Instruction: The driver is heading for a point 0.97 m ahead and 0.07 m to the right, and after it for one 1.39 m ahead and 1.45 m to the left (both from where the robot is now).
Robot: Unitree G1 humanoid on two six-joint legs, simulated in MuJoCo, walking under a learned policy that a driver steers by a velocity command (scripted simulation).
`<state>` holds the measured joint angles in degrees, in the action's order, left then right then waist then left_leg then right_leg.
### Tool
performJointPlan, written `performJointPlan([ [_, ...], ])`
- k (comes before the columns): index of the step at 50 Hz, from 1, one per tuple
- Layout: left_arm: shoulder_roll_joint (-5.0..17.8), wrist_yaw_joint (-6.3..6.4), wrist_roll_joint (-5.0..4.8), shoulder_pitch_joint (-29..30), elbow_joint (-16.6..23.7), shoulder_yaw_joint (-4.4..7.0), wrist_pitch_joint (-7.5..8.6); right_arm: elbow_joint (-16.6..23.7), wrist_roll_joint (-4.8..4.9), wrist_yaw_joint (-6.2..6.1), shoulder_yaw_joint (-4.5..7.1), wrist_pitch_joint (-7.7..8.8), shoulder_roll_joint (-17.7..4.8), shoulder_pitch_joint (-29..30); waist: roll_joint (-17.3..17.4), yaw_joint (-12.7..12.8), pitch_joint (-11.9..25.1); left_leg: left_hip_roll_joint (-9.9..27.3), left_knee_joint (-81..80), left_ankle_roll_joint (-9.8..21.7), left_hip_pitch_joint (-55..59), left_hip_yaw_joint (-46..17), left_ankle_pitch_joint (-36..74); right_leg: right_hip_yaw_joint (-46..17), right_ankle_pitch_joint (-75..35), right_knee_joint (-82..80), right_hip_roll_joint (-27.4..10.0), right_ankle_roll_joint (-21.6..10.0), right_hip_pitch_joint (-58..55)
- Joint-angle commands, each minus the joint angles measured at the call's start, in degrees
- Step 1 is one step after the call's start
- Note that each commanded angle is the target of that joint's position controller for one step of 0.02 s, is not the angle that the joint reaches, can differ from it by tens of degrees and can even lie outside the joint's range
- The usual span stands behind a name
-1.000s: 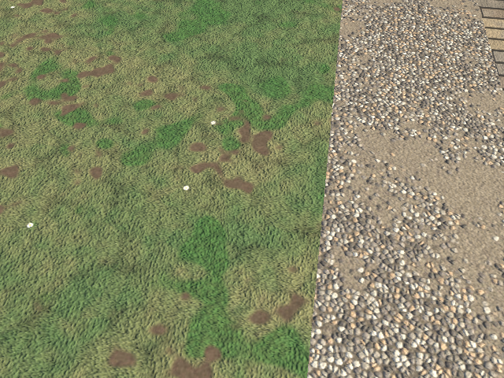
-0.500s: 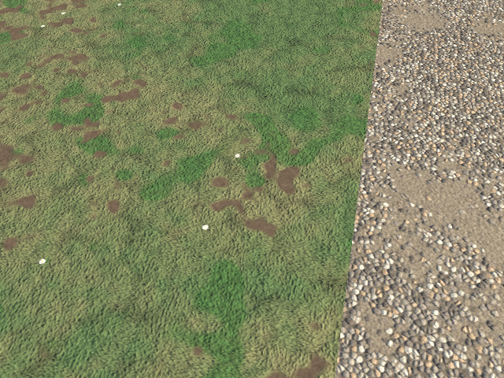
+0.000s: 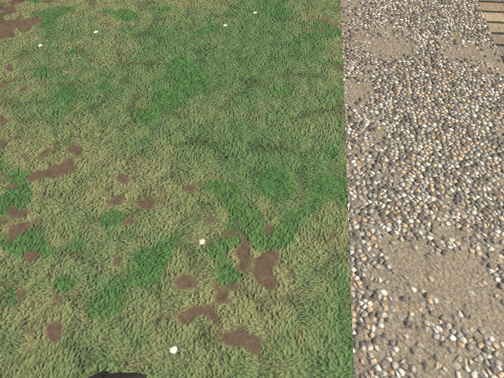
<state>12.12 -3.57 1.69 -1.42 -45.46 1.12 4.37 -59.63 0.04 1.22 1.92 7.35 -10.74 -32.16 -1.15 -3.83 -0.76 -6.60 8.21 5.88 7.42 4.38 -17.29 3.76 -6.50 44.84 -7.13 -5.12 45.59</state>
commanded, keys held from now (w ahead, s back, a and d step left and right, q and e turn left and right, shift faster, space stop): w+shift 0.62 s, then w+e+shift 0.14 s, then w+q+shift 0.24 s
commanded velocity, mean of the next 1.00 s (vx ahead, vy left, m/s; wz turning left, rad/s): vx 1.00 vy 0.00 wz -0.01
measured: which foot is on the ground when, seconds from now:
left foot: down 0.00-0.16, up 0.18-0.58, down 0.60-1.00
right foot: up 0.00-0.12, down 0.14-0.62, up 0.64-1.00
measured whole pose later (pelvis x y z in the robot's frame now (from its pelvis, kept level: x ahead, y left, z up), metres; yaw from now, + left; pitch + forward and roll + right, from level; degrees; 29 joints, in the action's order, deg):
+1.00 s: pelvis +0.98 +0.02 -0.01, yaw +0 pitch +2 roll +0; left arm 12.5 -3.0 1.7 3.8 -41.9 -1.3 4.8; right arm -59.9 0.0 0.7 0.9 7.3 -11.3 -33.0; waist -0.8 -6.3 -2.5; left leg -4.2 4.9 3.7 14.5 2.5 -20.8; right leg 3.7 -4.2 32.9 -3.4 -4.9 38.6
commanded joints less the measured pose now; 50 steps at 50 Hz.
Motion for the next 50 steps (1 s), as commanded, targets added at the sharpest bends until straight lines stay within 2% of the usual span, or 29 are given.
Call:
performJointPlan([
  [1,1.7,-0.09,-0.83,7.28,4.63,-0.59,0.59,3.22,0.3,-0.79,0.73,1.53,-8.35,0.88,2.69,1.95,-9.23,14.72,-9.43,2.74,-11.48,-3.97,39.17,3.86,-5.79,-10.45,3.84,-1.44,-12.91],
  [4,5.29,1.11,-0.56,3.76,4.09,0.53,0.58,2.54,-1.05,-1.86,1.01,0.42,-11.62,0.0,6.68,4.72,-2.5,16.63,3.5,1.05,2.65,-2.16,72.18,6.28,4.34,-13.25,10.52,-3.43,-18.34],
  [6,9.22,2.61,-0.66,-14.31,-0.92,2.38,0.54,2.38,-2.6,-2.98,1.79,-1.37,-14.23,2.16,9.02,13.44,7.35,18.09,27.05,1.12,2.65,-1.84,77.26,4.01,12.11,-14.53,12.36,-5.45,-35.36],
  [7,11.67,3.62,0.18,-25.23,-4.04,3.64,0.36,3.19,-2.7,-3.01,1.88,-1.73,-13.75,4.93,8.08,18.54,11.86,16.27,43.63,1.51,-6.92,-1.1,65.45,0.32,16.62,-14.72,8.24,-7.01,-49.16],
  [8,16.5,4.43,1.81,-30.67,-4.88,5.06,0.18,5.6,-1.7,-1.89,0.36,-1.24,-5.95,3.38,-3.54,15.96,17.52,9.06,66.79,1.46,-26.47,-1.22,24.66,-19.38,32.6,-13.26,-7.06,-10.29,-64.57],
  [9,15.93,3.15,1.65,-28.15,-5.17,5.43,0.15,6.81,1.68,-0.8,0.0,-0.02,-4.01,-1.62,-14.57,10.45,23.13,0.99,80.99,0.83,-44.54,-8.9,-8.42,-51.44,41.68,-25.94,-15.94,-16.72,-73.33],
  [10,11.8,2.43,0.68,-22.24,-5.15,5.01,0.48,8.58,1.06,-1.5,0.56,0.19,-8.07,6.78,-5.54,9.87,12.96,6.45,79.25,2.61,-50.69,-10.31,-1.64,-44.52,41.23,-29.61,-12.17,-13.8,-66.11],
  [12,5.49,2.06,0.75,-17.79,-6.22,3.55,1.55,10.25,-0.08,-1.01,0.27,0.06,-6.83,13.62,4.52,6.44,2.45,10.43,71.9,2.51,-47.63,-9.8,3.55,-29.79,29.29,-32.6,-8.38,-10.72,-48.4],
  [13,3.6,2.34,0.6,-17.62,-7.14,2.76,1.93,10.76,-1.43,-0.41,0.02,-0.84,-5.44,13.94,4.64,3.96,0.11,11.71,69.45,1.98,-44.92,-10.09,3.78,-24.73,26.61,-33.77,-5.3,-8.52,-41.78],
  [15,3.25,2.76,-0.41,-19.1,-8.94,2.28,2.85,11.55,-2.57,0.96,-0.7,-2.47,-3.11,13.59,1.07,1.33,-2.57,13.86,65.46,0.03,-44.29,-9.17,3.4,-20.16,25.9,-37.13,-3.51,-7.88,-35.68],
  [19,5.9,2.17,-1.33,-22.33,-9.57,2.38,4.17,17.77,-2.84,1.9,-1.41,-2.82,-4.58,28.18,1.02,2.96,-8.96,15.43,48.86,-2.26,-48.99,-3.06,14.92,-9.73,10.3,-42.67,0.91,-7.23,-30.91],
  [21,6.5,2.08,-2.05,-23.7,-9.64,2.35,4.76,19.45,-2.09,2.53,-2.28,-2.24,-3.71,32.88,1.02,4.04,-9.11,13.47,35.41,-1.74,-40.45,0.23,24.46,-5.57,0.18,-44.23,2.79,-5.57,-28.42],
  [23,8.45,2.35,-2.59,-26.77,-10.63,2.46,5.14,20.26,-1.3,2.69,-2.43,-2.12,-4.3,36.48,0.66,5.63,-9.21,11.24,28.5,-0.43,-36.46,2.33,30.34,-4.63,-8.37,-47.6,0.87,-4.79,-33.67],
  [26,10.94,3.02,-1.66,-28.84,-11.44,2.46,4.36,20.51,-1.66,1.75,-1.65,-2.08,-7.31,36.56,-2.31,5.06,-5.26,6.59,23.28,1.64,-35.56,4.52,25.59,-2.19,-35.12,-40.36,-1.21,-3.3,-49.88],
  [28,13.6,4.21,-0.05,-28.25,-11.79,2.95,2.88,18.16,-1.76,0.61,-0.22,-2.15,-10.5,26.6,-6.38,-0.72,2.35,2.97,23.27,3.15,-25.42,3.27,16.56,-1.95,-50.12,-24.61,-3.34,-2.43,-54.88],
  [29,14.71,4.85,0.54,-26.34,-11.6,3.31,1.87,14.4,-1.67,-0.33,0.92,-2.32,-12.56,14.86,-6.86,-6.3,8.06,2.35,22.81,4.02,-14.38,2.46,12.99,-1.32,-49.4,-10.66,-3.45,-2.12,-52.8],
  [30,13.81,5.06,0.91,-24.16,-10.85,3.26,1.45,11.14,-2.28,-1.44,2.3,-2.66,-15.4,3.5,-5.98,-11.39,12.78,6.94,24.22,5.32,-1.25,-1.76,7.06,-0.98,-37.44,6.59,-1.32,-2.07,-43.4],
  [31,5.2,4.09,0.09,-26.95,-8.6,1.59,1.87,10.17,-3.72,-2.21,3.69,-2.76,-20.57,-0.98,8.14,-7.54,18.28,21.97,24.38,7.42,12.43,-21.07,-5.56,-1.39,8.09,30.1,6.03,-1.82,-25.55],
  [32,3.68,3.35,-3.83,-34.05,-7.57,1.11,2.9,10.45,-3.75,-0.91,4.09,-2.74,-20.24,2.06,18.85,-1.77,25.98,31.35,10.34,12.97,21.09,-53.02,-14.26,-9.48,33.28,44.17,12.57,-1.61,-9.29],
  [33,7.43,4.19,-3.13,-25.89,-6.58,1.57,2.74,11.08,-2.97,-0.26,3.73,-2.42,-15.18,9.19,7.71,-1.08,15.3,27.54,7.3,9.91,12.56,-44.22,-16.5,-9.8,25.39,42.52,6.61,-3.01,-4.25],
  [34,7.73,3.97,-2.7,-20.45,-5.76,1.63,2.64,10.9,-2.62,0.01,2.76,-1.64,-10.67,12.32,1.04,-0.6,7.31,25.99,6.06,8.18,1.45,-33.98,-10.3,-9.0,20.45,38.3,4.54,-2.82,-5.16],
  [35,6.33,3.55,-2.15,-19.14,-5.77,1.41,2.14,10.25,-3.08,0.12,2.31,-1.1,-8.6,14.06,-2.12,1.59,3.14,23.86,4.29,6.07,-6.49,-27.22,-4.62,-9.23,19.02,34.67,2.44,-2.75,-7.76],
  [38,2.94,1.56,-0.26,-19.69,-4.82,0.93,-0.97,6.95,-1.48,-0.13,1.12,0.29,-5.5,12.17,3.05,5.71,-1.72,19.59,0.13,1.04,-17.16,-13.52,3.76,-9.15,17.2,30.23,-0.66,-1.49,-11.28],
  [39,2.53,1.18,0.05,-16.58,-3.36,0.77,-1.35,5.85,-0.76,-0.01,0.94,0.7,-5.36,10.64,3.71,5.6,-3.44,18.24,-0.99,0.89,-18.78,-11.19,6.36,-8.91,16.57,28.38,-0.75,-0.97,-9.29],
  [42,2.81,0.38,0.6,-4.91,1.85,-0.11,-0.71,4.4,-0.51,0.13,0.71,1.09,-6.65,7.08,3.5,4.78,-7.71,13.87,-3.57,2.8,-19.72,-5.35,20.41,-3.12,10.13,15.54,-0.16,0.2,-4.32],
  [44,2.55,-0.09,0.57,0.96,3.49,-0.97,0.13,4.55,0.33,0.06,0.28,1.13,-6.3,6.24,0.85,3.5,-7.97,10.19,-4.95,3.47,-21.64,-3.45,26.86,1.89,2.04,2.4,1.89,1.23,-10.18],
  [46,2.1,-0.42,-0.13,5.45,5.62,-1.94,0.93,4.1,0.55,-0.65,0.83,1.46,-10.0,3.54,2.55,2.55,-9.62,14.01,-7.55,4.22,-20.27,-6.43,37.5,2.81,-2.16,-7.55,3.27,1.33,-16.15],
  [48,4.81,0.47,-0.42,6.51,6.44,-1.44,0.98,3.68,0.38,-0.99,1.32,1.12,-12.82,3.15,2.82,2.86,-7.87,15.06,-5.96,4.53,-10.57,-6.87,48.42,2.68,-1.81,-12.35,5.49,0.8,-17.44],
  [50,8.6,1.8,0.04,0.61,5.77,-0.18,1.07,3.59,-0.2,-1.23,1.68,0.52,-15.26,3.43,6.15,6.32,-1.01,16.25,5.41,3.59,-2.4,-7.4,67.77,1.71,5.19,-13.5,8.9,-0.82,-24.63],
])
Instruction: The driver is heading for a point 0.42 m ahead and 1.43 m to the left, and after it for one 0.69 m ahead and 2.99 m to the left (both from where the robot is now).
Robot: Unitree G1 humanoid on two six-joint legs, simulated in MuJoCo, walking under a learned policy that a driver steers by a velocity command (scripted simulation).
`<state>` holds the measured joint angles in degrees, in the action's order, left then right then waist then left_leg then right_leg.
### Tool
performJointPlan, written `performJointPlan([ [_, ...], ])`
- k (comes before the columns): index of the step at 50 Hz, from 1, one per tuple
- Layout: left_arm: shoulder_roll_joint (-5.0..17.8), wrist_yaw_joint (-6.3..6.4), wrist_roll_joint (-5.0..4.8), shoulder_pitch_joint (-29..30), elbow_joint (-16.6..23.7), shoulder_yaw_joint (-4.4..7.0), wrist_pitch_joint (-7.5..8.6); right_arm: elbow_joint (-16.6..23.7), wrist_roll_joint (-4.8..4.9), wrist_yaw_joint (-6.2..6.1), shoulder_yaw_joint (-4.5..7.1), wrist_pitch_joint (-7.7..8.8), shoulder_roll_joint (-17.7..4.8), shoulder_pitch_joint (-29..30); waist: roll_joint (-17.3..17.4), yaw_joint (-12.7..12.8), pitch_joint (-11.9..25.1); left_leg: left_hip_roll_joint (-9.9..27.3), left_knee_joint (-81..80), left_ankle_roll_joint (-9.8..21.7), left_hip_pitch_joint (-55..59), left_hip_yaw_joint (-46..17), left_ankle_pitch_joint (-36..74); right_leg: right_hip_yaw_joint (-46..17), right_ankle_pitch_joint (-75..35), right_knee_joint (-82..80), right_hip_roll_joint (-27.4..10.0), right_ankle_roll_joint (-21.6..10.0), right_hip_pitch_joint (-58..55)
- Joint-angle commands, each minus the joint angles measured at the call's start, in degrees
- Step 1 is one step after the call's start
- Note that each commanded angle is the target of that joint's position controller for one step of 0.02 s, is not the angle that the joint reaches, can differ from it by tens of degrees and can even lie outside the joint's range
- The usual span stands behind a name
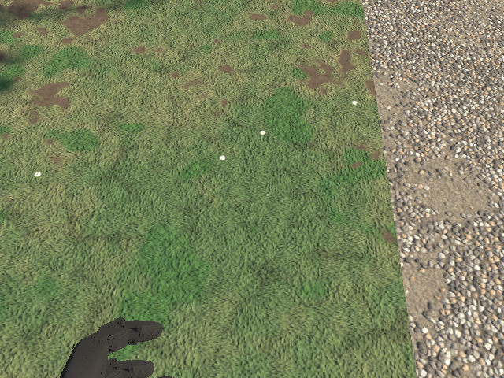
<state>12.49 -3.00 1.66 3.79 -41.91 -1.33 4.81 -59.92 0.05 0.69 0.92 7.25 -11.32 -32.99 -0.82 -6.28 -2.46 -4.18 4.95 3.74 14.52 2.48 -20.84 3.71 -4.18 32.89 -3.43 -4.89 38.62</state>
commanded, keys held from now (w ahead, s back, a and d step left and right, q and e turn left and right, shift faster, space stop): w+q+shift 1.00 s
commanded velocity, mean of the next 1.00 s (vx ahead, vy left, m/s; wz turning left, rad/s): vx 1.00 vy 0.00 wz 0.87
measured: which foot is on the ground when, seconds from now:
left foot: down 0.00-0.04, up 0.06-0.48, down 0.50-0.92, up 0.94-1.00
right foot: up 0.00-0.04, down 0.06-0.50, up 0.52-0.92, down 0.94-1.00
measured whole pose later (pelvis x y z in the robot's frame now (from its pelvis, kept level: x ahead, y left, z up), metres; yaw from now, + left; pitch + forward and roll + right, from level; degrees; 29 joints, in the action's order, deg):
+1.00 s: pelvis +0.89 +0.26 -0.01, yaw +52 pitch +2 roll -2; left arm 15.9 0.9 3.3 -3.1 -34.9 0.4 4.5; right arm -47.0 0.4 0.3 5.2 3.2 -20.9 -22.0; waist 1.4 -5.3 -2.3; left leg -8.6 63.2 7.8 -8.8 -11.1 -25.6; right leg -0.2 9.9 35.7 -1.0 1.9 28.5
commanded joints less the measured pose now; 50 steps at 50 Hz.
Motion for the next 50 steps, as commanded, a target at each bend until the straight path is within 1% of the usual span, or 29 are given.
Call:
performJointPlan([
  [1,10.72,2.18,-0.03,-13.62,-0.14,3.4,0.75,3.83,-0.88,-0.93,2.95,-0.12,-15.69,4.95,7.37,13.07,6.46,13.76,20.02,5.24,-9.76,-6.19,72.46,0.17,7.87,-1.23,6.18,-1.81,-27.18],
  [2,12.34,3.14,0.18,-25.61,-3.64,4.38,0.85,4.4,-1.02,-1.14,3.17,-0.79,-15.87,7.41,7.04,19.21,11.79,11.9,35.19,4.84,-16.27,-5.69,62.61,-1.6,9.12,-3.05,3.76,-2.11,-40.4],
  [3,17.3,4.32,1.66,-34.8,-5.01,5.91,0.76,6.36,-1.44,-0.97,2.19,-0.77,-10.52,6.88,1.79,20.57,19.53,8.44,54.4,5.22,-27.49,-4.64,41.55,-14.35,25.92,-1.32,-9.02,-2.56,-53.35],
  [4,20.08,3.83,3.77,-32.65,-4.57,6.88,0.87,8.26,2.04,-0.34,0.25,-0.92,-0.23,-2.17,-14.2,11.86,27.3,1.12,75.39,3.96,-48.36,-5.72,-5.79,-43.61,40.42,-9.57,-25.09,-8.09,-67.08],
  [5,14.91,3.06,1.99,-28.43,-3.84,6.68,0.57,9.47,1.99,-1.01,1.71,-1.12,-8.13,4.94,-7.7,13.4,22.99,3.54,78.23,5.51,-54.33,-7.63,-1.12,-47.37,45.74,-16.76,-22.15,-6.9,-61.54],
  [6,10.43,2.91,1.56,-23.39,-4.03,5.7,1.08,10.54,1.61,-0.92,2.23,-1.43,-9.13,11.16,-4.02,12.01,11.89,6.7,75.12,5.32,-56.78,-7.21,5.34,-35.23,39.37,-17.77,-19.51,-5.07,-51.98],
  [7,8.2,2.65,1.52,-21.43,-4.62,5.42,1.44,10.76,1.01,-0.52,2.09,-1.91,-8.0,12.85,-0.42,10.59,7.07,8.45,73.04,4.95,-55.45,-6.83,7.16,-27.81,29.4,-19.17,-17.76,-4.22,-44.65],
  [10,3.78,2.64,0.06,-22.9,-8.16,4.29,2.34,12.32,-1.06,1.06,1.84,-4.88,-3.69,13.2,-3.23,5.89,1.83,11.83,71.05,3.56,-52.27,-6.19,7.67,-11.65,17.74,-21.94,-13.79,-0.84,-33.51],
  [12,3.41,2.41,-1.2,-23.11,-9.46,4.29,3.01,14.97,-1.45,1.92,1.65,-6.25,-2.68,17.87,-2.89,4.93,-1.07,12.9,69.89,2.74,-56.09,-4.61,10.23,-3.39,12.83,-24.2,-11.94,1.15,-31.45],
  [18,7.6,2.79,-0.57,-23.48,-9.86,4.74,4.37,21.74,-1.25,4.14,0.73,-6.13,-4.74,31.73,-0.62,4.38,-6.98,9.64,44.47,4.82,-51.51,5.07,26.79,13.31,-10.81,-28.08,-7.41,3.29,-29.8],
  [21,12.12,4.12,-0.91,-26.23,-9.34,5.44,3.11,20.98,-1.15,4.23,1.27,-5.61,-7.22,30.5,-2.6,2.75,-3.32,3.2,38.2,7.3,-44.24,10.46,25.58,15.45,-43.21,-19.7,-8.76,4.35,-39.95],
  [23,15.98,5.05,-0.29,-24.29,-7.87,6.58,0.86,18.2,-0.79,3.31,2.65,-5.54,-10.57,18.56,-5.99,-4.23,3.92,-0.38,38.35,9.12,-31.62,10.16,18.34,14.45,-58.0,-2.66,-11.15,3.85,-42.1],
  [24,17.01,5.04,0.06,-21.47,-6.49,7.09,-0.27,15.12,-0.84,2.47,4.1,-5.62,-13.0,7.21,-6.14,-9.47,9.15,-1.28,37.74,10.79,-20.23,7.74,14.04,12.58,-56.4,12.12,-12.33,2.6,-38.72],
  [25,16.67,4.5,0.37,-20.07,-5.88,7.34,-0.99,12.03,-0.67,1.22,5.91,-5.75,-15.56,-0.86,-2.95,-11.95,12.07,-1.52,33.55,12.24,-8.42,3.09,9.17,11.68,-38.84,31.44,-9.53,2.67,-30.61],
  [26,8.35,3.34,0.73,-18.38,-3.63,5.49,-0.59,11.97,0.23,0.18,7.13,-6.38,-18.99,5.43,12.43,-5.31,4.48,5.95,30.15,14.15,-6.8,-11.23,11.8,10.12,22.25,53.36,2.14,4.31,-12.36],
  [27,6.8,3.18,-0.55,-22.21,3.82,4.63,0.77,14.65,-1.93,0.55,8.0,-7.04,-25.02,8.28,15.93,1.62,15.34,16.02,21.04,26.45,9.88,-42.04,10.8,-1.74,33.28,66.04,6.52,6.87,7.92],
  [28,8.47,3.19,-0.13,-17.84,5.03,3.87,2.65,16.18,-2.24,-0.2,8.15,-7.25,-23.21,8.05,6.24,-0.56,15.78,19.71,9.66,25.82,8.74,-51.91,-2.63,-8.23,29.48,63.24,3.53,6.15,13.65],
  [29,9.96,3.21,-0.12,-15.63,4.39,3.91,3.34,15.22,-1.83,-0.69,7.35,-6.74,-18.89,9.32,-2.19,1.15,7.3,18.53,7.22,22.72,-0.8,-48.38,-3.97,-8.98,26.22,56.68,0.66,5.76,12.94],
  [30,9.34,3.29,0.61,-14.26,4.48,3.74,3.14,14.57,-1.4,-0.85,6.62,-5.98,-16.74,10.85,-5.5,4.21,3.44,16.09,7.35,20.27,-10.02,-43.04,1.09,-8.92,25.25,50.88,-1.25,6.07,8.87],
  [33,8.01,2.99,2.71,-15.32,4.32,3.06,-0.7,15.37,-0.32,-1.08,4.96,-3.39,-13.33,13.68,-6.18,8.94,-0.24,9.58,6.52,18.08,-27.93,-30.92,11.4,-8.31,26.47,40.16,-4.48,8.75,-1.13],
  [36,6.18,2.14,1.97,-5.2,9.15,1.98,-1.56,15.73,-0.24,-0.6,5.22,-2.18,-14.38,12.08,-3.56,6.53,-3.64,4.85,3.82,16.37,-35.49,-25.18,16.92,-4.81,16.94,23.98,-4.36,9.92,-4.1],
  [42,6.71,1.89,-0.01,3.5,13.47,1.48,-0.91,15.06,0.31,0.12,6.36,-2.54,-15.95,7.02,3.36,0.48,-0.28,4.71,9.25,10.33,-23.56,-25.46,36.15,-3.88,-0.88,1.3,1.53,6.89,-11.05],
  [44,9.16,2.54,-0.06,-1.28,12.51,2.43,-0.57,15.72,0.21,-0.39,6.67,-2.62,-17.32,9.11,3.9,3.17,2.87,4.67,15.85,7.67,-20.87,-26.29,45.84,-4.57,2.74,-3.55,4.09,6.02,-20.4],
  [45,12.14,3.26,-0.35,-8.01,10.82,3.71,-0.33,15.99,-0.23,-0.29,7.0,-2.55,-19.12,10.26,3.89,6.7,7.58,4.39,24.48,6.25,-19.54,-26.09,52.41,-4.9,7.67,-2.86,5.27,5.36,-28.03],
  [46,14.41,4.16,-0.55,-19.41,8.36,4.96,-0.08,16.71,-0.43,0.05,7.26,-2.3,-20.67,13.71,3.83,13.97,12.89,2.83,37.44,5.08,-23.67,-24.93,51.56,-4.95,11.21,-2.89,3.88,4.71,-40.35],
  [47,18.19,5.46,0.71,-32.36,6.1,6.55,0.05,18.33,-0.63,0.22,5.86,-1.59,-15.69,16.0,0.34,19.25,20.02,0.27,55.3,4.5,-32.73,-21.75,38.08,-12.97,26.62,-1.15,-5.02,3.19,-54.85],
  [48,21.96,5.3,3.63,-32.23,5.91,7.17,0.25,20.93,1.9,-0.07,3.15,-1.71,-5.32,9.31,-17.69,12.36,26.52,-6.06,72.64,2.86,-50.75,-15.13,-10.6,-42.91,42.26,-10.41,-23.65,-1.52,-67.58],
  [49,19.65,4.56,2.36,-25.89,6.65,7.67,-0.32,21.55,1.05,-0.62,2.5,-2.5,-9.65,10.2,-18.23,10.48,24.59,-1.47,77.8,3.73,-57.89,-11.63,-4.96,-57.02,54.1,-18.05,-24.08,-3.58,-61.8],
  [50,13.45,4.35,1.7,-20.29,7.33,6.42,-0.64,20.73,-0.51,-0.45,3.17,-3.39,-12.87,15.67,-9.46,10.48,14.37,2.23,76.32,3.43,-59.22,-9.75,1.55,-45.99,53.19,-18.68,-20.11,-2.83,-52.22],
])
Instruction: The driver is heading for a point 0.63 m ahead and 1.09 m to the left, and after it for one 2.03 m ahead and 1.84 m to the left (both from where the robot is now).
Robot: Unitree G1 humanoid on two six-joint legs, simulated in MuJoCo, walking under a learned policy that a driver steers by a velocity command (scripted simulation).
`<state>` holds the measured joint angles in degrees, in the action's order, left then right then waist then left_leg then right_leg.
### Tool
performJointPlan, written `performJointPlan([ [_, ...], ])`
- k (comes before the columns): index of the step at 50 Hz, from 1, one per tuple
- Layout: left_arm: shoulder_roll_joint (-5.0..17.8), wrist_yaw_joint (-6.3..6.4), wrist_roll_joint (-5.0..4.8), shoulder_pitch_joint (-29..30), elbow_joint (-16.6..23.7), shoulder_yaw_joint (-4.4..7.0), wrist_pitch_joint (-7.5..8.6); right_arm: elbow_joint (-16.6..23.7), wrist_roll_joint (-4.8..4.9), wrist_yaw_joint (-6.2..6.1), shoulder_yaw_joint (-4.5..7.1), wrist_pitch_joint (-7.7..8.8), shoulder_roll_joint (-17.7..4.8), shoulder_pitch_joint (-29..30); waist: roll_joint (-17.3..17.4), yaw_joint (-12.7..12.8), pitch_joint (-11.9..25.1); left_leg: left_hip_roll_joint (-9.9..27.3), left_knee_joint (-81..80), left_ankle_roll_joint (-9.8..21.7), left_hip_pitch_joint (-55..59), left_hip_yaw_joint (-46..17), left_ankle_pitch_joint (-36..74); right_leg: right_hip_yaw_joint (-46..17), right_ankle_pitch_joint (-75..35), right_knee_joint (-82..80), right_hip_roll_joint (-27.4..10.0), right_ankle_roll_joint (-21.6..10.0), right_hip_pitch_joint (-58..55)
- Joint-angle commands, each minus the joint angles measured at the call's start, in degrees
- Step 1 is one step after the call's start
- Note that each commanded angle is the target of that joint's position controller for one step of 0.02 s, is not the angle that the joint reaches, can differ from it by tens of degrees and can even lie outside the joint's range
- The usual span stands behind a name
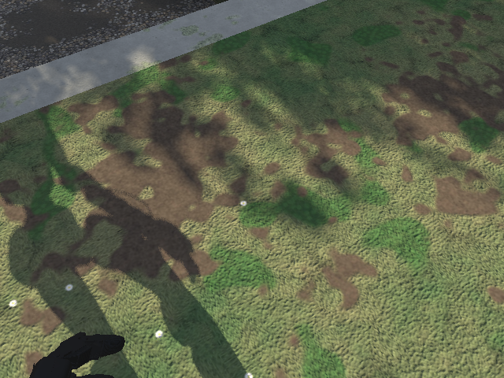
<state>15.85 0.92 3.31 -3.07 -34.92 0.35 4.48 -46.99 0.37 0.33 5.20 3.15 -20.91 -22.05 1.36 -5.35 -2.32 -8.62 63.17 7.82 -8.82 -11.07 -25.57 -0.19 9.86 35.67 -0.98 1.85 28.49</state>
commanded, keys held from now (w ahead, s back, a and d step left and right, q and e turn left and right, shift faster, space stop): w+q+shift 1.00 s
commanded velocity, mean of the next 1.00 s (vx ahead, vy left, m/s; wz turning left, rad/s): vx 1.00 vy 0.00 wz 1.00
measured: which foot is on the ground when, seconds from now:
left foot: up 0.00-0.38, down 0.40-0.82, up 0.84-1.00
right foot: down 0.00-0.40, up 0.42-0.78, down 0.80-1.00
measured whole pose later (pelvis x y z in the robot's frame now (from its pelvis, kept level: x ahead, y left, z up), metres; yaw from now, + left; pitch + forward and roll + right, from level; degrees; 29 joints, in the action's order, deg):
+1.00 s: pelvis +0.83 +0.28 +0.02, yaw +57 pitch +1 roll -3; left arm 18.5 0.4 2.3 -18.9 -43.0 3.3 3.9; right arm -39.5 -1.9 3.0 3.7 0.4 -22.3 -9.4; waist 3.1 1.2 -1.1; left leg 0.0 74.9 6.1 -34.3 -0.4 -15.9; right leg 7.9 17.1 26.6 -1.5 1.6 10.4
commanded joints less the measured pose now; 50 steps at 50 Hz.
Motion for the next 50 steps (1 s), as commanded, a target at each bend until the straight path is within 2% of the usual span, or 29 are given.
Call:
performJointPlan([
  [1,7.25,0.16,-0.14,-12.26,-0.79,4.06,-0.51,7.82,-1.69,0.73,-0.96,0.15,-3.72,6.99,-5.22,8.9,8.83,8.86,15.45,-1.17,-34.84,5.12,9.22,-31.69,27.98,-20.68,-20.02,-9.0,-35.08],
  [3,5.68,0.11,-0.3,-15.49,-4.6,3.43,-0.05,9.44,-2.57,2.59,-1.49,-1.17,-1.09,9.68,-4.86,7.57,3.83,11.8,13.51,-1.85,-33.52,5.51,9.56,-18.82,14.55,-22.21,-16.65,-7.57,-26.91],
  [5,4.13,-0.94,-1.6,-17.49,-7.57,3.09,1.19,11.9,-2.48,3.53,-2.54,-2.55,1.65,12.43,-6.37,6.06,1.21,14.05,12.96,-2.04,-36.05,5.92,10.24,-11.76,6.77,-24.22,-16.38,-6.55,-24.45],
  [9,5.28,-1.57,-1.78,-15.52,-9.09,3.15,2.86,16.32,-2.21,4.41,-3.37,-3.22,1.43,19.0,-6.49,3.6,-2.17,14.86,5.89,-2.43,-36.74,8.17,21.02,3.78,-8.39,-28.13,-14.11,-4.9,-19.89],
  [13,7.79,-1.12,-1.63,-19.5,-11.46,3.61,3.04,18.11,-2.36,5.79,-4.04,-3.11,1.3,27.28,-3.09,5.47,-6.98,12.43,-11.94,0.27,-31.99,17.14,26.74,14.81,-22.14,-30.64,-11.0,-2.96,-22.84],
  [16,11.86,-0.08,-1.7,-23.05,-11.85,4.32,1.83,16.84,-2.17,5.35,-3.73,-2.66,0.52,25.83,-5.74,3.84,-2.88,5.93,-18.21,3.27,-22.74,23.3,22.4,17.7,-60.72,-21.18,-11.89,-1.76,-31.45],
  [18,15.58,0.64,-1.36,-20.79,-10.81,5.36,-0.22,13.22,-1.85,4.11,-2.12,-2.4,-2.64,12.43,-8.6,-3.91,4.93,2.52,-18.79,5.48,-8.98,22.25,15.3,16.63,-74.82,-2.51,-14.9,-2.53,-32.72],
  [19,15.91,0.51,-1.27,-18.13,-9.28,5.55,-1.13,9.42,-1.76,3.12,-0.47,-2.08,-5.31,0.26,-8.31,-8.78,10.15,1.25,-21.75,7.29,4.95,19.55,12.76,15.05,-71.23,13.07,-15.54,-3.61,-26.79],
  [20,13.9,-0.07,-0.88,-17.67,-8.73,5.4,-1.48,6.44,-1.51,1.59,1.44,-2.12,-7.8,-4.91,-2.75,-9.28,11.57,2.95,-26.46,8.79,18.44,13.15,10.3,14.67,-36.89,32.89,-10.58,-2.78,-13.69],
  [21,5.0,-1.24,-0.49,-19.0,-4.66,3.3,-1.23,7.89,-1.2,0.63,2.51,-3.04,-13.26,2.25,12.44,0.1,8.88,15.56,-29.91,13.24,26.31,-11.78,11.17,13.31,18.09,54.42,-0.02,-0.08,9.72],
  [22,8.59,-1.09,-1.57,-15.51,1.43,3.51,0.24,10.29,-2.17,0.69,3.29,-3.77,-15.84,-0.95,7.38,-1.86,20.14,21.65,-40.7,20.86,35.35,-33.46,5.57,-0.47,17.47,60.75,2.06,0.37,19.87],
  [23,9.06,-1.08,-1.57,-10.7,2.35,3.03,1.61,9.06,-1.86,0.14,3.33,-3.61,-13.89,-1.8,0.06,-1.92,15.06,22.55,-46.97,18.58,30.57,-34.82,3.51,-4.13,13.27,55.72,-1.42,-0.1,22.74],
  [24,8.56,-0.91,-1.63,-10.3,1.81,2.5,2.19,7.72,-1.55,-0.31,2.73,-2.92,-11.07,-0.58,-4.16,0.99,6.2,20.97,-49.0,16.78,20.26,-30.53,7.07,-3.92,11.13,49.1,-3.56,-0.17,21.23],
  [26,7.71,-0.62,0.45,-11.89,0.45,2.08,0.57,7.78,-1.26,-0.98,1.44,-1.03,-7.93,3.55,-7.67,6.46,1.91,15.65,-49.23,14.36,5.92,-20.85,16.5,-4.15,12.91,41.38,-6.11,1.03,13.07],
  [27,7.56,-0.7,0.99,-12.9,0.27,1.99,-0.79,7.71,-1.01,-0.91,0.73,-0.23,-6.49,3.99,-6.39,7.93,1.03,14.51,-49.59,14.77,-0.03,-19.11,19.86,-4.04,14.7,38.16,-6.79,2.03,10.01],
  [29,6.28,-1.07,0.89,-8.13,2.25,1.59,-2.2,7.17,-0.75,-0.49,0.3,1.02,-5.71,3.47,-5.72,7.81,-1.6,11.59,-51.84,14.09,-7.88,-15.34,19.59,-2.69,14.61,28.62,-7.63,3.32,7.71],
  [31,4.22,-1.79,0.03,-0.39,5.29,0.6,-2.15,6.92,-1.04,-0.24,0.5,1.51,-5.96,3.62,-3.99,6.15,-3.84,8.05,-53.64,11.94,-13.62,-12.27,20.75,-0.95,2.62,17.9,-6.53,3.44,3.75],
  [34,3.68,-2.29,-1.45,3.57,6.14,0.11,-1.84,5.76,-0.29,0.61,1.19,1.72,-7.06,1.41,-0.82,3.15,-1.76,6.87,-52.45,8.19,-12.07,-11.03,30.97,0.07,-13.26,5.09,-3.09,1.77,-4.64],
  [37,6.06,-1.79,-1.81,3.87,6.4,0.76,-1.5,4.79,-0.11,0.27,1.66,1.42,-8.07,-0.32,0.64,2.43,0.24,8.66,-47.07,5.35,-3.39,-13.52,40.62,-0.78,-12.26,-3.11,-0.46,0.25,-9.69],
  [38,7.9,-1.29,-1.8,0.46,5.4,1.51,-1.33,4.7,-0.29,0.05,1.9,1.31,-9.16,-0.09,0.73,4.0,2.82,8.58,-41.53,3.97,-0.4,-13.88,48.62,-0.89,-8.48,-4.26,1.25,-0.22,-14.07],
  [39,10.6,-0.58,-1.97,-6.82,3.64,2.74,-1.04,4.68,-0.68,0.16,2.26,1.25,-11.12,0.93,0.1,8.17,7.74,8.0,-31.42,2.48,0.79,-13.04,54.6,-0.71,-2.8,-4.19,2.43,-0.87,-22.02],
  [40,12.84,0.43,-1.9,-18.9,1.06,3.97,-0.78,5.29,-0.89,0.52,2.27,1.6,-11.54,4.22,-0.45,15.57,13.09,6.06,-16.87,0.99,-5.18,-11.24,52.7,-1.33,0.74,-3.69,0.18,-1.71,-35.77],
  [41,16.8,1.74,-0.27,-31.39,-1.04,5.47,-0.48,7.12,-1.13,0.39,0.21,2.45,-3.89,5.88,-8.13,19.31,20.55,2.41,3.85,0.59,-15.03,-6.54,26.72,-13.81,20.68,-4.69,-12.49,-3.27,-49.38],
  [42,20.46,1.14,0.91,-25.29,-0.17,6.06,-0.52,10.88,1.58,0.39,-1.7,2.33,1.31,-0.06,-28.42,10.81,27.1,-2.35,16.61,-0.97,-29.57,0.01,-2.89,-48.71,34.39,-19.47,-26.98,-8.08,-54.96],
  [43,15.07,0.6,0.37,-17.46,1.21,5.89,-1.0,8.91,-0.34,-0.33,-1.85,1.25,-2.67,2.12,-18.67,9.76,18.2,4.24,20.18,-0.43,-35.88,2.25,3.05,-49.41,41.82,-21.14,-25.12,-9.21,-46.9],
  [44,10.0,0.4,-0.1,-14.34,1.32,4.65,-1.29,8.48,-1.57,0.22,-1.45,0.54,-4.42,6.12,-10.26,9.95,11.64,7.32,18.04,-0.76,-36.26,4.05,7.43,-38.36,36.81,-19.85,-22.44,-9.08,-39.89],
  [45,7.68,0.15,0.07,-14.4,-0.2,4.11,-1.37,8.56,-2.11,1.01,-1.44,-0.09,-4.1,8.64,-4.07,9.62,6.63,9.33,15.93,-1.19,-35.28,5.19,8.98,-29.58,25.74,-20.07,-20.22,-8.65,-33.32],
  [46,7.38,0.23,-0.06,-15.82,-2.3,3.86,-1.05,9.82,-2.71,1.95,-1.61,-0.68,-2.76,11.34,-3.6,9.03,4.05,11.0,14.49,-1.34,-35.03,5.19,8.85,-22.75,18.79,-20.87,-18.17,-7.93,-29.46],
  [50,4.86,-1.39,-2.0,-18.23,-7.55,3.15,1.23,14.24,-2.5,3.93,-3.21,-3.02,1.45,16.49,-5.56,6.04,-0.65,14.14,12.1,-1.91,-38.0,6.74,12.64,-5.74,-0.7,-24.94,-16.47,-5.58,-24.01],
])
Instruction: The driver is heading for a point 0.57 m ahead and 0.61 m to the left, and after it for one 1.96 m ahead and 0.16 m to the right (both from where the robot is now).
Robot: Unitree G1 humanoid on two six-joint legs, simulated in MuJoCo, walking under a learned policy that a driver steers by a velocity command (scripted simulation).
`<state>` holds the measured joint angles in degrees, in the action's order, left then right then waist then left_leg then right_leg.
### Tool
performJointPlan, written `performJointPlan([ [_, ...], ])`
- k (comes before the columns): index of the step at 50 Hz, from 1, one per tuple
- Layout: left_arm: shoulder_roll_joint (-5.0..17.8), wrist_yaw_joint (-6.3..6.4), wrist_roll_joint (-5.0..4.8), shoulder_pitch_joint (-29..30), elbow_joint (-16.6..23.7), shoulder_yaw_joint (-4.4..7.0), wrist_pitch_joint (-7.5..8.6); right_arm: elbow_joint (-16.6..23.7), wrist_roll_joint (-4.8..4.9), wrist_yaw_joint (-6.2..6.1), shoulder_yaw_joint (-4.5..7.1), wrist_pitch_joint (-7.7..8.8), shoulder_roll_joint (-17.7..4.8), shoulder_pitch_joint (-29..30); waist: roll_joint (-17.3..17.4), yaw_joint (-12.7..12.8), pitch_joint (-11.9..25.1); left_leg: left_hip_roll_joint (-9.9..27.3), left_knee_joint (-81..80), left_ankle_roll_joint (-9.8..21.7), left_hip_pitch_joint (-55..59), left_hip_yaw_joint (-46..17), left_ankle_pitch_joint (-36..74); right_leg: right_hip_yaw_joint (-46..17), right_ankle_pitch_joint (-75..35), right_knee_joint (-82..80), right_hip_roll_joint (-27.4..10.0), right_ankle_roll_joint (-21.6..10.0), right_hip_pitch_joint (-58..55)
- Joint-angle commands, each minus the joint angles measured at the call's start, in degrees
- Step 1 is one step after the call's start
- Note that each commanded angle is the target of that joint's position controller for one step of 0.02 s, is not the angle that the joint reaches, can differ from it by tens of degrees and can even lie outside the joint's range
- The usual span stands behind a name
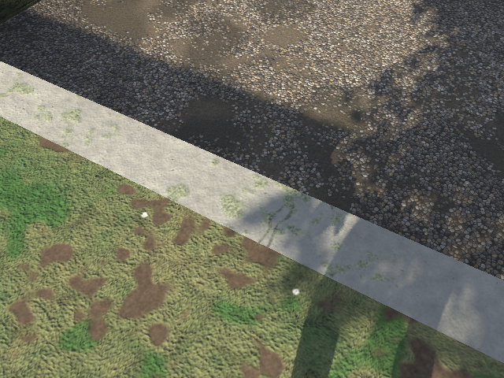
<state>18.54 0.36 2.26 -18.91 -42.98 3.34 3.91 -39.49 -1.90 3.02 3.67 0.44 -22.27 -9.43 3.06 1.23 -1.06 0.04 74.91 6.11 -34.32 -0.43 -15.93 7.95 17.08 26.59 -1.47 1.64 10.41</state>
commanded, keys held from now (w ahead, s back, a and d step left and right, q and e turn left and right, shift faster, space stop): w+q+shift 0.02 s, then w+shift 0.36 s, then shift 0.14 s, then e+shift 0.48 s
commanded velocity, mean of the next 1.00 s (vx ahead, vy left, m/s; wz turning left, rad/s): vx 0.60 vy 0.00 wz -0.02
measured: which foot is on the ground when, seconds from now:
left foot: up 0.00-0.24, down 0.26-0.66, up 0.68-1.00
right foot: down 0.00-0.26, up 0.28-0.62, down 0.64-1.00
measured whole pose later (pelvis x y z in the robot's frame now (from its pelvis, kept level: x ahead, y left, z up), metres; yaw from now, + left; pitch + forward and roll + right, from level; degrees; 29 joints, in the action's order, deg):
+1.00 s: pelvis +0.72 +0.10 +0.00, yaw -4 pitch +3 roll +2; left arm 17.3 4.0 -0.4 -17.7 -35.8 3.5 -5.0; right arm -40.0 -0.6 -3.6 0.1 -0.1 -15.1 -1.2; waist -1.2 3.5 -3.4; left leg -3.9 52.2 -2.5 -38.2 -14.3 -13.4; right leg -14.8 3.7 27.6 10.9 -3.6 24.3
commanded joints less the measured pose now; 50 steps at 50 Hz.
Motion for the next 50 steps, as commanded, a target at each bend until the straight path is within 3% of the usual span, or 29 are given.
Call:
performJointPlan([
  [1,2.61,-0.97,-0.9,-1.18,0.25,0.19,2.29,8.09,-0.12,1.47,-1.88,-0.45,2.72,5.58,-7.69,-1.62,-2.56,5.64,-1.57,-0.3,-12.18,-3.48,5.7,-9.63,-12.82,-16.94,-15.56,-5.1,-4.51],
  [6,4.77,-1.01,-0.45,-3.73,-2.85,0.22,3.18,9.94,-0.18,2.84,-3.27,0.48,3.36,13.54,-4.37,-1.63,-8.29,1.6,-26.65,2.22,-1.02,4.57,15.97,4.4,-29.13,-24.96,-11.03,-5.04,-0.64],
  [8,7.96,-0.7,-0.59,-6.61,-4.06,0.58,2.86,8.73,-0.31,2.46,-3.22,0.97,2.98,13.35,-6.04,-2.19,-6.79,-2.64,-30.97,4.3,5.5,8.12,14.47,6.02,-54.55,-21.99,-12.08,-5.7,-6.34],
  [10,12.09,-0.02,-0.67,-6.98,-4.31,1.26,1.41,5.5,-0.55,1.24,-1.96,1.34,0.05,4.91,-9.61,-7.27,-0.22,-6.92,-32.73,5.89,13.95,8.97,6.45,6.23,-77.53,-7.03,-13.63,-5.83,-13.32],
  [11,13.38,0.54,-0.75,-5.38,-4.01,1.43,0.64,2.22,-0.55,0.43,-1.09,1.48,-1.5,-5.61,-11.22,-12.24,4.99,-7.73,-35.11,7.09,24.67,7.16,4.39,5.61,-80.02,5.78,-14.4,-6.17,-12.08],
  [12,13.14,0.81,-1.06,-3.06,-3.26,1.33,0.02,-1.52,-0.79,-0.58,0.39,1.5,-3.86,-16.6,-9.86,-17.78,9.45,-6.52,-43.11,8.41,38.97,4.11,6.81,6.44,-71.52,23.22,-12.47,-5.86,-5.33],
  [13,6.44,0.06,0.21,-6.48,-2.23,0.16,-0.06,-2.77,-0.94,-1.86,1.91,1.1,-8.32,-15.96,0.49,-11.14,12.44,4.27,-39.92,8.08,51.93,-9.4,-0.95,4.09,-11.72,44.25,-6.57,-5.18,10.39],
  [14,3.0,-0.88,-1.95,-11.64,2.14,-0.93,0.17,-0.05,-0.72,-2.13,2.74,0.82,-12.72,-13.51,10.71,-5.28,23.75,18.91,-47.9,16.1,65.29,-41.77,-3.71,-4.41,13.36,62.78,0.31,-3.35,28.9],
  [15,7.56,-0.55,-1.74,-1.19,3.84,-0.15,1.02,-0.78,0.1,-2.71,2.87,0.72,-10.33,-15.24,-0.54,-9.44,19.46,15.81,-54.84,14.01,61.27,-40.49,-2.51,-10.2,6.26,62.95,-1.31,-4.02,35.46],
  [16,6.04,-0.57,-2.13,0.63,4.03,-0.56,1.3,-2.85,0.59,-3.42,2.5,1.49,-8.51,-13.19,-1.57,-6.73,8.82,14.94,-56.77,13.06,51.51,-32.49,2.66,-9.4,2.65,59.07,-3.26,-3.82,37.32],
  [17,4.89,-0.67,-1.45,0.75,3.0,-1.03,1.15,-3.73,0.47,-3.56,1.88,2.37,-5.66,-11.44,-5.4,-3.99,3.46,12.56,-58.23,11.15,41.99,-27.04,6.22,-9.77,1.68,53.79,-5.31,-3.56,34.38],
  [20,2.32,-1.89,0.38,-2.2,1.13,-1.65,-1.45,-4.85,1.25,-4.18,-0.16,4.3,0.45,-8.63,-4.41,1.57,-0.95,8.3,-63.09,9.77,25.64,-17.68,14.94,-10.37,2.48,43.89,-8.31,-1.49,24.87],
  [23,0.06,-2.4,0.07,5.74,3.83,-2.22,-1.41,-7.37,2.18,-3.34,-0.31,5.53,0.14,-10.62,-3.72,1.26,-6.17,4.71,-63.74,8.41,20.69,-6.92,45.36,-5.7,-3.89,31.37,-6.83,-0.23,24.57],
  [25,-1.7,-2.72,-0.37,8.4,4.77,-3.08,-0.64,-8.13,2.58,-2.92,-0.47,5.82,0.28,-10.34,-2.0,0.54,-5.06,0.47,-62.66,5.78,17.89,-0.84,50.14,-2.38,-16.81,18.21,-3.68,-1.5,16.84],
  [26,-2.9,-1.95,-3.95,16.52,6.72,-2.76,2.36,-7.84,4.72,-4.13,-1.06,5.45,3.57,-12.66,-6.05,-3.24,-2.79,2.87,-60.45,5.65,18.56,-4.21,44.06,-3.71,-24.8,12.91,-0.85,-1.23,15.12],
  [27,-3.31,-2.25,-4.18,16.61,7.54,-2.85,3.67,-8.84,4.76,-5.02,-1.03,5.15,0.76,-14.06,-4.77,-2.5,-0.85,4.53,-60.82,5.16,23.38,-4.15,42.72,-3.7,-30.51,6.45,0.9,-2.02,15.38],
  [29,-0.92,-3.2,-3.81,15.31,6.92,-1.72,4.53,-9.8,2.8,-5.81,-0.31,4.37,-2.55,-15.7,0.08,-2.12,1.19,5.92,-57.5,2.1,29.72,-2.99,42.68,-3.94,-36.37,1.32,3.99,-3.94,12.55],
  [31,4.3,-3.66,-3.1,5.53,4.52,0.85,4.06,-10.44,0.92,-6.41,-0.65,3.65,-1.68,-15.12,2.93,3.24,4.93,4.01,-45.43,-1.77,29.06,-0.51,50.97,-2.51,-35.47,3.85,8.83,-4.38,1.46],
  [32,5.76,-3.55,-3.1,-3.63,2.65,1.89,3.55,-9.52,0.69,-6.6,-0.75,3.39,-1.99,-10.26,5.04,9.68,7.76,2.7,-32.68,-4.52,24.78,1.73,52.38,-3.18,-36.41,3.2,8.17,-4.49,-8.64],
  [33,8.12,-2.75,-2.55,-12.39,0.4,2.51,2.68,-6.95,-0.03,-6.75,-0.64,3.42,-2.07,-6.16,-1.23,13.24,10.95,-2.6,-10.17,-7.92,17.69,3.63,35.03,-11.03,-52.13,2.45,0.84,-5.83,-18.04],
  [34,9.76,-2.35,0.25,-8.08,2.68,1.27,2.25,-6.13,-0.6,-5.69,-2.68,3.53,6.65,-19.47,-22.69,2.73,21.95,-10.1,18.52,-12.91,-0.09,-1.7,-22.08,-37.39,-77.64,8.21,-16.8,-19.74,-35.88],
  [35,7.84,-2.04,0.92,-3.27,6.17,1.75,1.32,-7.14,1.39,-3.68,-3.14,3.78,2.62,-25.65,-16.37,3.74,33.25,-8.39,25.59,-10.57,-2.81,-11.68,-16.45,-51.81,-62.12,0.14,-20.5,-23.52,-38.44],
  [36,6.47,-1.29,-0.43,1.87,9.05,1.91,-0.33,-5.02,2.27,-3.21,-1.93,3.23,-1.67,-17.6,-8.71,4.15,26.2,-5.56,24.09,-8.51,-4.63,-11.03,-13.47,-48.7,-40.88,-2.48,-18.54,-22.09,-29.07],
  [37,4.44,-0.59,-1.26,5.08,9.09,1.1,-1.78,-2.45,1.43,-3.85,-1.28,2.35,-3.01,-8.75,1.59,2.22,12.36,-4.72,18.01,-6.99,-6.62,-8.52,-12.1,-43.73,-28.75,-6.53,-14.65,-19.94,-12.72],
  [39,5.98,0.02,-0.27,5.24,9.53,1.12,-2.04,-1.13,0.42,-5.16,-1.16,0.7,-1.79,-7.75,0.62,-1.38,4.91,-3.22,9.14,-6.3,-2.97,-8.63,-9.22,-38.51,-26.09,-8.94,-9.16,-18.43,4.54],
  [42,5.48,0.47,-0.22,5.28,10.33,1.4,-2.89,-1.11,0.25,-6.74,-1.44,0.32,0.63,-7.81,-4.81,-2.94,5.84,-4.18,-3.07,-7.95,0.86,-7.29,-5.7,-31.69,-36.44,-6.96,-3.11,-16.93,11.92],
  [44,6.67,2.01,-1.52,3.07,10.11,1.93,-4.69,-0.29,0.3,-7.38,-2.06,0.08,2.61,-4.44,-5.79,-2.65,9.92,-5.32,-10.42,-9.51,0.84,-7.48,-2.49,-32.19,-40.6,-4.55,-2.37,-15.66,9.13],
  [47,8.3,3.96,-2.8,3.31,11.77,2.71,-7.31,0.71,1.0,-7.44,-2.63,-0.43,3.36,0.6,-8.13,-1.63,12.04,-6.06,-19.1,-9.4,1.39,-9.34,3.52,-35.15,-26.13,-4.68,-0.93,-11.24,6.58],
  [50,7.83,4.84,-3.0,2.93,13.49,3.02,-9.99,1.66,1.93,-5.94,-2.22,-0.35,2.68,5.66,-11.53,-0.31,8.27,-5.78,-27.19,-8.33,1.5,-11.04,4.68,-40.69,-7.39,-7.6,-0.61,-9.23,5.71],
])
Velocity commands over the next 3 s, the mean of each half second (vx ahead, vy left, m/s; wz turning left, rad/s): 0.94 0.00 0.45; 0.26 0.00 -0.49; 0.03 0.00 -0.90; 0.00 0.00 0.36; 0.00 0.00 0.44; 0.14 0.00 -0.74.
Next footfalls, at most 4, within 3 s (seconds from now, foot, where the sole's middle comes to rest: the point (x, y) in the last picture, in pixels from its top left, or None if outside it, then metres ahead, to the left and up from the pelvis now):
0.26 left None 0.41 0.09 -0.77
0.64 right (253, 253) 0.86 0.05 -0.77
1.16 left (192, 245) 0.88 0.24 -0.77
1.66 right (251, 299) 0.70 0.05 -0.77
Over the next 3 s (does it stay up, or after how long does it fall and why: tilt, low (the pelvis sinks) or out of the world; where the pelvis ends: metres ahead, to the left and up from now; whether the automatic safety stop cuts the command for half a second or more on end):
stays up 0.76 0.24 0.00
